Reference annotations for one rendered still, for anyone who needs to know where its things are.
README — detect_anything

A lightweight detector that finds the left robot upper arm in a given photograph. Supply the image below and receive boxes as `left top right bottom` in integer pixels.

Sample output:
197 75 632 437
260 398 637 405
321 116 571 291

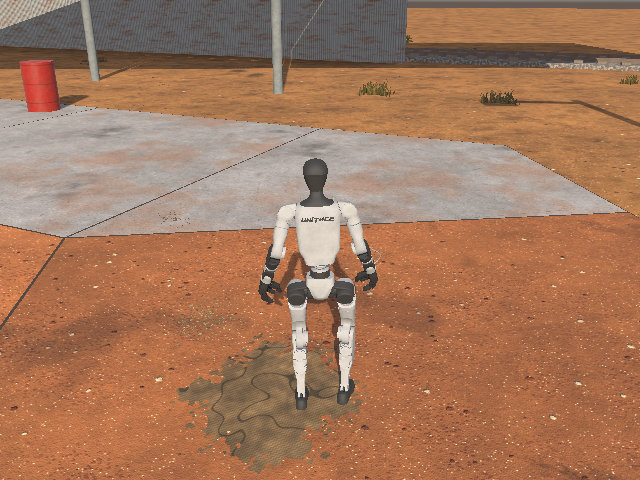
270 203 296 259

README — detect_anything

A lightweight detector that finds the robot left hand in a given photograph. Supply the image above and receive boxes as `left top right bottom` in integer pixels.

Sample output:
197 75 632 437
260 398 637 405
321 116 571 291
258 280 282 303

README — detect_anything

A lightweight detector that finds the right robot upper arm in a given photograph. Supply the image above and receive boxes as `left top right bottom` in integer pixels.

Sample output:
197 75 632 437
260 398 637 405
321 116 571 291
338 201 367 255

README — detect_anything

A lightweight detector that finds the left robot shin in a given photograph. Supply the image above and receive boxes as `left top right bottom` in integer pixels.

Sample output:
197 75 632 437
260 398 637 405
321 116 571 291
292 331 307 398

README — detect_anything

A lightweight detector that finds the robot left forearm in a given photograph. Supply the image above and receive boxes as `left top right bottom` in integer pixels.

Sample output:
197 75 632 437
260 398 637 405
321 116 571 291
261 244 280 284

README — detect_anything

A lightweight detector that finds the humanoid robot head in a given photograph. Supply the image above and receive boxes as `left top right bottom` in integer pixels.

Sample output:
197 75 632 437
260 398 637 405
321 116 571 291
300 158 334 207

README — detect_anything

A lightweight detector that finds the robot right hand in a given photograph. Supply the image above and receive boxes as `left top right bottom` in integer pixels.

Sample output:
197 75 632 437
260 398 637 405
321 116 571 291
355 270 378 291

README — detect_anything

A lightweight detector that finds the robot right forearm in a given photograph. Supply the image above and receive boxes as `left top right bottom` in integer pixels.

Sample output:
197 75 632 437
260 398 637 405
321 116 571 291
357 239 376 274

